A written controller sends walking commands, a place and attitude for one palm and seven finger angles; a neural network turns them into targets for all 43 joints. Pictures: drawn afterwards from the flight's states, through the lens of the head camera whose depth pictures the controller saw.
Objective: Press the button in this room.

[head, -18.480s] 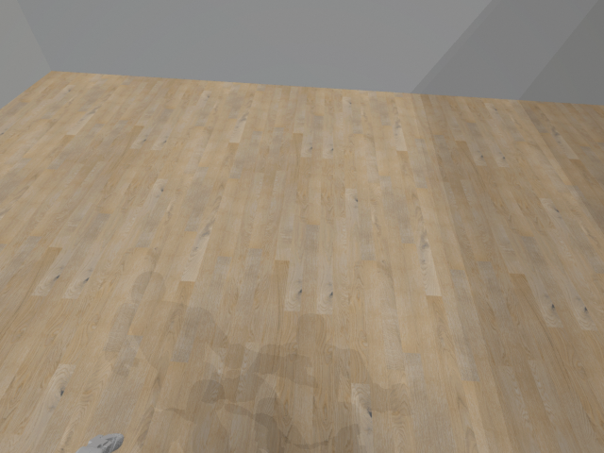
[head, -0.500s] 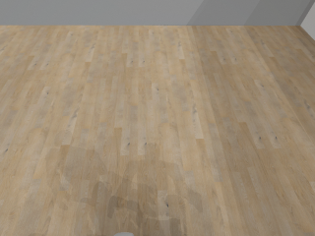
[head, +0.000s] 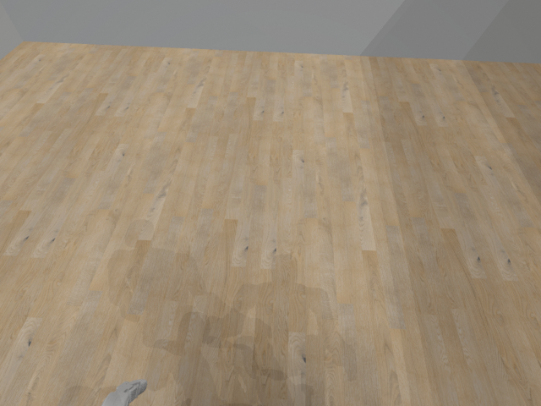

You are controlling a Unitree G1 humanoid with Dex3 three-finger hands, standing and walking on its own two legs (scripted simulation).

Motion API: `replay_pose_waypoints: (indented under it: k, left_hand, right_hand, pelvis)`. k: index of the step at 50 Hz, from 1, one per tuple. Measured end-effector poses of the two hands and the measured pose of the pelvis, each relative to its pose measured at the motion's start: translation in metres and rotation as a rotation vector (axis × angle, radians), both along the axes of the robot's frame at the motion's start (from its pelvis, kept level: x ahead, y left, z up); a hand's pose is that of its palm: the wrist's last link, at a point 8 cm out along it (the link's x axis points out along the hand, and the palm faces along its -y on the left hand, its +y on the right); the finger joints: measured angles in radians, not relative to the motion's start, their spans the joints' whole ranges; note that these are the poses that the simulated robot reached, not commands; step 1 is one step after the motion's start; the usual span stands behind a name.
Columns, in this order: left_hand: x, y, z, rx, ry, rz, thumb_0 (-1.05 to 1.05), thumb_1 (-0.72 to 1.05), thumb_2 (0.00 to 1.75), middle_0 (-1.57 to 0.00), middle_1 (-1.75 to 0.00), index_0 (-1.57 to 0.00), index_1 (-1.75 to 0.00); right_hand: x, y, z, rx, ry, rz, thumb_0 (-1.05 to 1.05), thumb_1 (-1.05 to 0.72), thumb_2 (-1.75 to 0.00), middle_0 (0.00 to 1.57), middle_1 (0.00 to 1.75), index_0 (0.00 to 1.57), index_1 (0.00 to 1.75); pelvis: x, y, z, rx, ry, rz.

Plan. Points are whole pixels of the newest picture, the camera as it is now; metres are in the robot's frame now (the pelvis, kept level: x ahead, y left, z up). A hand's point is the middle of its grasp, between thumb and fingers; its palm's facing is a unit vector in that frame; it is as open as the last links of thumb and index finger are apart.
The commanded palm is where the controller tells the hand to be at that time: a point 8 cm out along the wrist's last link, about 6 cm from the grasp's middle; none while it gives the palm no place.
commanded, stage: turn or walk to find it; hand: left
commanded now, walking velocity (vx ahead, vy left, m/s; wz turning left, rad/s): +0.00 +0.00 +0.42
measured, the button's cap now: out of the picture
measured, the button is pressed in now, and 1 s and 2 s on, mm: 0 0 0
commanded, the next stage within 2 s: stand and wait in 0.18 s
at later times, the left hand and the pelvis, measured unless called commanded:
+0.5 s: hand out of the picture -0.06 +0.15 -0.17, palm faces +0.17 -0.96 -0.21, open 7.3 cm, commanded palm none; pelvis -0.03 -0.03 +0.00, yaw +4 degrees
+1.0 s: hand out of the picture +0.08 +0.15 -0.16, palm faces -0.12 -0.94 -0.31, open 7.3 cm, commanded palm none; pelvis -0.05 -0.05 -0.02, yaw -10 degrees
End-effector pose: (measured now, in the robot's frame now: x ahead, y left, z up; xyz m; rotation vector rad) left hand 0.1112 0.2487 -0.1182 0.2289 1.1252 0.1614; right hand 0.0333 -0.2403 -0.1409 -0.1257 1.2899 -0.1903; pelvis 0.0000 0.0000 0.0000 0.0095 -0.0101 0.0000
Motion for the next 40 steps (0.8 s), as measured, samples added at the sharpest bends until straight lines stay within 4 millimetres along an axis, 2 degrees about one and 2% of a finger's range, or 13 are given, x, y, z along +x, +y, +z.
replay_pose_waypoints:
  k: [3, 5, 10, 15, 20, 24, 27, 30, 33, 36, 40]
  left_hand:
    - [-0.002, -0.017, 0.003, 0.020, -0.040, 0.007, 0.00, 0.91, 0.90, -0.19, -0.30, -0.20, -0.30]
    - [-0.013, -0.026, 0.008, 0.027, -0.048, 0.015, 0.00, 0.91, 0.90, -0.20, -0.30, -0.20, -0.30]
    - [-0.053, -0.040, 0.016, 0.027, -0.010, 0.096, 0.00, 0.90, 0.90, -0.20, -0.30, -0.21, -0.30]
    - [-0.095, -0.050, 0.011, 0.010, 0.054, 0.163, 0.00, 0.90, 0.90, -0.20, -0.30, -0.21, -0.30]
    - [-0.141, -0.054, -0.001, -0.024, 0.164, 0.202, 0.00, 0.91, 0.90, -0.20, -0.30, -0.21, -0.30]
    - [-0.177, -0.053, -0.016, -0.073, 0.267, 0.223, 0.00, 0.91, 0.90, -0.20, -0.30, -0.21, -0.30]
    - [-0.196, -0.046, -0.029, -0.105, 0.332, 0.230, 0.00, 0.91, 0.90, -0.20, -0.30, -0.21, -0.30]
    - [-0.199, -0.039, -0.034, -0.119, 0.366, 0.214, 0.00, 0.91, 0.90, -0.20, -0.30, -0.21, -0.30]
    - [-0.187, -0.030, -0.033, -0.112, 0.354, 0.187, 0.00, 0.91, 0.90, -0.20, -0.30, -0.20, -0.30]
    - [-0.166, -0.022, -0.031, -0.088, 0.312, 0.150, 0.00, 0.91, 0.90, -0.20, -0.30, -0.20, -0.30]
    - [-0.126, -0.020, -0.026, -0.044, 0.248, 0.072, 0.00, 0.91, 0.90, -0.19, -0.30, -0.20, -0.30]
  right_hand:
    - [-0.014, -0.017, -0.016, 0.022, 0.040, 0.000, 0.00, -0.90, -0.90, 0.21, 0.30, 0.21, 0.30]
    - [-0.020, -0.027, -0.020, 0.028, 0.063, 0.008, 0.00, -0.91, -0.90, 0.21, 0.30, 0.20, 0.30]
    - [-0.019, -0.045, -0.014, 0.033, 0.091, 0.056, 0.00, -0.91, -0.90, 0.20, 0.30, 0.20, 0.30]
    - [-0.012, -0.053, -0.009, 0.017, 0.100, 0.105, 0.00, -0.91, -0.90, 0.20, 0.30, 0.20, 0.30]
    - [0.003, -0.045, -0.004, -0.002, 0.078, 0.138, 0.00, -0.91, -0.90, 0.20, 0.30, 0.20, 0.30]
    - [0.018, -0.028, 0.001, -0.021, 0.023, 0.150, 0.00, -0.91, -0.90, 0.20, 0.30, 0.20, 0.30]
    - [0.023, -0.013, 0.004, -0.039, -0.035, 0.140, 0.00, -0.91, -0.90, 0.20, 0.30, 0.20, 0.30]
    - [0.020, -0.001, 0.011, -0.043, -0.066, 0.127, 0.00, -0.91, -0.90, 0.20, 0.30, 0.20, 0.30]
    - [0.012, 0.002, 0.014, -0.049, -0.078, 0.089, 0.00, -0.91, -0.90, 0.21, 0.30, 0.20, 0.30]
    - [0.003, -0.004, 0.012, -0.051, -0.079, 0.056, -0.01, -0.92, -0.90, 0.21, 0.30, 0.21, 0.30]
    - [-0.016, -0.019, 0.005, -0.040, -0.065, -0.005, -0.01, -0.92, -0.90, 0.21, 0.30, 0.21, 0.30]
  pelvis:
    - [-0.005, -0.015, -0.007, 0.008, 0.000, 0.028]
    - [-0.009, -0.022, -0.006, 0.009, -0.009, 0.057]
    - [-0.014, -0.035, 0.003, 0.036, -0.015, 0.110]
    - [-0.017, -0.042, 0.007, 0.039, -0.008, 0.137]
    - [-0.019, -0.040, 0.006, 0.024, 0.011, 0.113]
    - [-0.025, -0.031, 0.003, 0.000, 0.025, 0.078]
    - [-0.031, -0.022, -0.003, -0.018, 0.026, 0.054]
    - [-0.035, -0.017, -0.001, -0.011, 0.011, 0.025]
    - [-0.037, -0.015, 0.001, -0.018, 0.001, -0.004]
    - [-0.040, -0.016, 0.000, -0.016, -0.005, -0.035]
    - [-0.042, -0.023, -0.003, -0.011, -0.008, -0.084]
